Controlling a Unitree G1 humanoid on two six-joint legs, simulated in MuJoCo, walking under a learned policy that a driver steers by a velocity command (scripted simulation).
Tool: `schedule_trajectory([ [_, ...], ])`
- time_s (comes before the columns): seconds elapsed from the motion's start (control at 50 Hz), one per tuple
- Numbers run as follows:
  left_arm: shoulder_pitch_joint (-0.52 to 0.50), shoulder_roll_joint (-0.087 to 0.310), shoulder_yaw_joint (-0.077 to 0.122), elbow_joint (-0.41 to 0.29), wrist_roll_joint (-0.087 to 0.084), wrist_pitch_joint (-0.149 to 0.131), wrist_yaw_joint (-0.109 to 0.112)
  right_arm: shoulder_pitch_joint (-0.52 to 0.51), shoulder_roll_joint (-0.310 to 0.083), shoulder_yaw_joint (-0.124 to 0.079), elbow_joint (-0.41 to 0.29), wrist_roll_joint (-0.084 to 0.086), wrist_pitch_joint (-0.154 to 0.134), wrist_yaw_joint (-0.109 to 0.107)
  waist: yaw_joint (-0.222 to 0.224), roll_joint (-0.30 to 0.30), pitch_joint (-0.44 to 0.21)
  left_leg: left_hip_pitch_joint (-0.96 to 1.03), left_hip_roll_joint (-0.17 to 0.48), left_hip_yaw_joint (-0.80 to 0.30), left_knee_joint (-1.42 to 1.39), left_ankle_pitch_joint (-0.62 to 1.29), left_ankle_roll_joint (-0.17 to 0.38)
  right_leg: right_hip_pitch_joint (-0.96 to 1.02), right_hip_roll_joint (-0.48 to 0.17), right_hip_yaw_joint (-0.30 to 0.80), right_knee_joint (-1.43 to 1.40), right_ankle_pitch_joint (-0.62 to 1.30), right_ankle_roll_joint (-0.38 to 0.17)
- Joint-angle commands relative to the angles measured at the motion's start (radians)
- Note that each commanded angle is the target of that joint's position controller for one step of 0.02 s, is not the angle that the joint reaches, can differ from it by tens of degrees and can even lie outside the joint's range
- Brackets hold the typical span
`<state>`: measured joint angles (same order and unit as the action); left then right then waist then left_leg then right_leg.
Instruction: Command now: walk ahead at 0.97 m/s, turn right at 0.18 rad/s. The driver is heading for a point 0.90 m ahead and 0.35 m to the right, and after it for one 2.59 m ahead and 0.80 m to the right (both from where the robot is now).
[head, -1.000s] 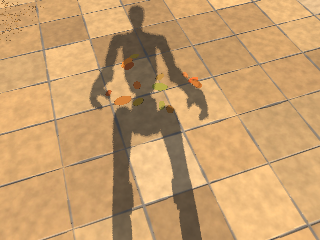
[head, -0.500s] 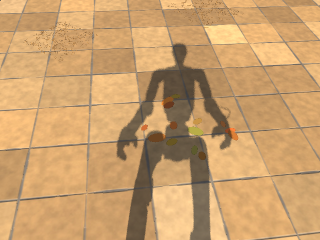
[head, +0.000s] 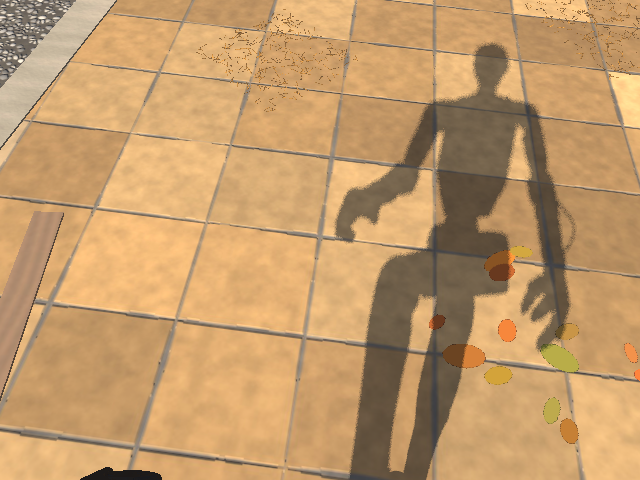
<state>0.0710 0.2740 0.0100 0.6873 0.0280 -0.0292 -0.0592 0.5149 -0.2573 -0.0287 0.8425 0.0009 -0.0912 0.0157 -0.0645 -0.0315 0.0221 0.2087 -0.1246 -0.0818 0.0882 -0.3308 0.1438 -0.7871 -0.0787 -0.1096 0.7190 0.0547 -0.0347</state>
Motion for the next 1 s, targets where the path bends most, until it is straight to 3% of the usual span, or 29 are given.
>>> schedule_trajectory([
  [0.02,-0.129,0.057,0.004,-0.071,-0.020,-0.022,0.001,-0.002,-0.162,-0.029,-0.010,-0.013,-0.028,-0.018,0.023,0.110,0.071,-0.113,0.239,0.090,-0.039,1.078,-0.058,0.212,0.102,-0.069,-0.119,0.064,-0.072],
  [0.08,0.157,0.151,0.035,0.025,-0.027,-0.012,0.016,-0.072,-0.230,-0.051,-0.012,-0.061,-0.002,-0.056,0.184,0.173,-0.099,0.010,0.297,0.148,0.296,1.605,-0.113,0.457,0.224,-0.079,-0.070,-0.076,-0.115],
  [0.12,0.590,0.213,0.075,0.159,-0.029,-0.006,0.035,-0.219,-0.273,-0.069,-0.041,-0.072,0.025,-0.068,0.412,0.126,-0.196,-0.176,0.249,0.194,0.971,1.536,-0.127,0.819,0.188,0.008,-0.160,-0.173,-0.182],
  [0.14,0.649,0.232,0.082,0.201,-0.024,0.004,0.046,-0.300,-0.127,-0.028,-0.080,-0.076,0.003,-0.049,0.366,-0.073,-0.147,-0.549,0.093,0.157,1.399,0.471,-0.106,0.979,0.060,0.228,-0.072,-0.324,-0.214],
  [0.16,0.462,0.259,0.090,0.175,-0.002,0.009,0.047,-0.141,-0.038,-0.004,-0.144,-0.020,-0.019,-0.017,0.136,-0.376,-0.206,-1.005,-0.047,0.011,1.646,-0.142,-0.161,1.169,-0.149,0.925,-0.322,-0.490,-0.436],
  [0.18,0.364,0.195,0.089,0.125,-0.012,0.004,0.038,-0.192,-0.108,0.010,-0.149,-0.042,-0.040,-0.017,0.154,-0.115,-0.167,-1.026,0.044,-0.082,1.565,-0.019,-0.112,1.078,-0.165,1.000,-0.467,-0.577,-0.417],
  [0.22,0.341,0.117,0.075,0.145,-0.012,-0.008,0.039,-0.295,-0.142,0.014,-0.163,-0.057,-0.051,-0.009,0.091,0.150,-0.016,-0.934,0.132,-0.065,1.383,0.066,-0.101,0.775,-0.110,0.807,-0.522,-0.509,-0.346],
  [0.26,0.331,0.120,0.064,0.165,-0.015,-0.032,0.052,-0.322,-0.110,0.031,-0.196,-0.088,-0.013,-0.005,0.020,0.144,0.073,-0.872,0.178,-0.044,1.271,0.036,-0.143,0.544,-0.029,0.662,-0.543,-0.362,-0.320],
  [0.3,0.329,0.148,0.069,0.159,-0.024,-0.057,0.047,-0.388,-0.090,0.049,-0.240,-0.092,0.015,0.000,0.010,0.109,0.119,-0.834,0.215,0.015,1.088,0.039,-0.175,0.393,0.033,0.561,-0.587,-0.306,-0.312],
  [0.36,0.358,0.157,0.082,0.154,-0.032,-0.067,0.047,-0.588,-0.059,0.070,-0.318,-0.057,0.011,0.017,0.087,0.058,0.147,-0.702,0.206,0.090,0.728,0.308,-0.203,0.299,0.102,0.467,-0.623,-0.095,-0.251],
  [0.4,0.413,0.172,0.092,0.168,-0.047,-0.067,0.040,-0.631,-0.039,0.075,-0.330,-0.040,0.009,0.019,0.144,0.026,0.091,-0.614,0.164,0.117,0.593,0.476,-0.188,0.385,0.098,0.465,-0.601,0.106,-0.203],
  [0.46,0.441,0.196,0.104,0.176,-0.041,-0.057,0.048,-0.645,-0.073,0.062,-0.340,-0.036,0.004,0.005,0.167,-0.013,0.028,-0.593,0.120,0.106,0.451,0.442,-0.166,0.618,0.078,0.473,-0.476,0.343,-0.163],
  [0.5,0.419,0.239,0.114,0.169,-0.030,-0.058,0.055,-0.500,-0.148,0.027,-0.302,-0.033,-0.006,-0.016,0.092,-0.033,-0.102,-0.392,0.079,0.083,0.406,0.311,-0.146,0.697,0.069,0.486,-0.230,0.563,-0.117],
  [0.52,0.357,0.273,0.122,0.152,-0.028,-0.062,0.052,-0.322,-0.191,0.004,-0.259,-0.029,-0.012,-0.030,-0.019,-0.038,-0.192,-0.190,0.115,0.052,0.397,0.262,-0.135,0.636,0.090,0.483,-0.024,0.507,-0.101],
  [0.54,0.304,0.224,0.112,0.127,-0.022,-0.075,0.049,-0.092,-0.264,-0.031,-0.211,-0.044,-0.015,-0.052,-0.123,-0.002,-0.312,0.062,0.248,-0.049,0.455,0.041,-0.110,0.491,0.124,0.441,0.241,0.293,-0.099],
  [0.56,0.411,0.012,0.062,0.089,-0.061,-0.077,0.060,-0.018,-0.320,-0.050,-0.192,-0.096,-0.015,-0.056,-0.043,0.300,-0.463,0.361,0.616,-0.494,0.406,-0.122,-0.022,0.178,0.209,0.317,0.591,-0.588,-0.078],
  [0.58,0.383,0.083,0.051,0.054,-0.062,-0.058,0.066,-0.071,-0.313,-0.065,-0.190,-0.073,0.002,-0.044,-0.038,0.335,-0.503,0.310,0.641,-0.772,0.244,-0.361,0.025,0.039,0.159,0.236,0.721,-0.526,-0.083],
  [0.6,0.257,0.141,0.065,0.063,-0.034,-0.042,0.065,-0.172,-0.206,-0.048,-0.201,-0.063,0.005,-0.041,-0.044,0.187,-0.288,0.125,0.552,-0.591,0.195,-0.384,-0.007,-0.010,0.092,0.210,0.687,-0.393,-0.085],
  [0.62,0.203,0.144,0.070,0.055,-0.019,-0.033,0.050,-0.214,-0.149,-0.034,-0.185,-0.059,0.005,-0.035,-0.028,0.110,-0.173,-0.007,0.505,-0.422,0.198,-0.203,-0.024,0.003,0.060,0.195,0.636,-0.333,-0.079],
  [0.64,0.168,0.126,0.070,0.049,-0.009,-0.023,0.033,-0.199,-0.126,-0.028,-0.157,-0.064,0.005,-0.033,-0.016,0.081,-0.108,-0.098,0.462,-0.290,0.183,-0.035,-0.041,0.023,0.033,0.192,0.616,-0.324,-0.073],
  [0.66,0.170,0.096,0.065,0.034,0.000,-0.007,0.017,-0.175,-0.109,-0.023,-0.126,-0.057,-0.002,-0.034,0.012,0.122,-0.073,-0.168,0.445,-0.210,0.172,0.038,-0.046,0.042,0.014,0.191,0.605,-0.324,-0.067],
  [0.7,0.120,0.034,0.047,-0.004,0.004,0.020,0.001,-0.135,-0.056,-0.012,-0.068,-0.029,-0.016,-0.021,0.041,0.124,-0.026,-0.218,0.412,-0.070,0.140,0.152,-0.081,0.008,-0.018,0.175,0.602,-0.315,-0.067],
  [0.78,-0.004,0.039,0.024,-0.098,0.005,0.034,-0.024,-0.195,-0.078,-0.017,-0.047,-0.022,-0.042,-0.009,0.096,0.134,0.054,-0.335,0.372,0.176,0.058,0.394,-0.105,0.008,-0.027,0.116,0.462,-0.135,-0.062],
  [0.86,-0.114,0.045,0.005,-0.139,0.000,0.030,-0.046,-0.147,-0.161,-0.031,-0.016,-0.029,-0.049,-0.018,0.100,0.082,0.131,-0.314,0.337,0.358,0.042,0.783,-0.143,0.146,0.030,-0.034,0.133,-0.036,-0.116],
  [0.9,-0.104,0.056,0.002,-0.111,0.017,0.017,-0.039,-0.058,-0.190,-0.031,0.011,-0.028,-0.039,-0.029,0.103,0.094,0.096,-0.257,0.353,0.354,0.108,1.188,-0.129,0.305,0.126,-0.075,0.052,-0.064,-0.149],
  [0.94,0.113,0.121,0.027,-0.031,0.024,0.004,-0.014,-0.070,-0.267,-0.041,0.014,-0.030,-0.010,-0.042,0.229,0.142,-0.022,-0.243,0.398,0.327,0.376,1.393,-0.087,0.585,0.196,-0.025,0.004,-0.180,-0.181],
  [0.96,0.326,0.167,0.053,0.041,0.024,0.002,0.005,-0.114,-0.284,-0.041,0.003,-0.032,0.003,-0.046,0.331,0.152,-0.111,-0.309,0.396,0.311,0.640,1.345,-0.060,0.815,0.187,0.042,-0.072,-0.211,-0.206],
  [0.98,0.425,0.233,0.084,0.080,0.028,0.007,0.030,-0.122,-0.254,-0.039,-0.001,-0.033,0.011,-0.041,0.351,0.092,-0.172,-0.484,0.305,0.304,1.029,0.814,-0.058,1.026,0.099,0.165,-0.116,-0.312,-0.219],
  [1.0,0.329,0.334,0.101,0.040,0.044,0.006,0.046,0.043,-0.081,-0.003,-0.054,-0.002,0.009,-0.023,0.151,-0.212,-0.326,-0.811,0.155,0.205,1.475,-0.202,-0.087,1.271,-0.260,0.644,-0.145,-0.299,-0.275],
])
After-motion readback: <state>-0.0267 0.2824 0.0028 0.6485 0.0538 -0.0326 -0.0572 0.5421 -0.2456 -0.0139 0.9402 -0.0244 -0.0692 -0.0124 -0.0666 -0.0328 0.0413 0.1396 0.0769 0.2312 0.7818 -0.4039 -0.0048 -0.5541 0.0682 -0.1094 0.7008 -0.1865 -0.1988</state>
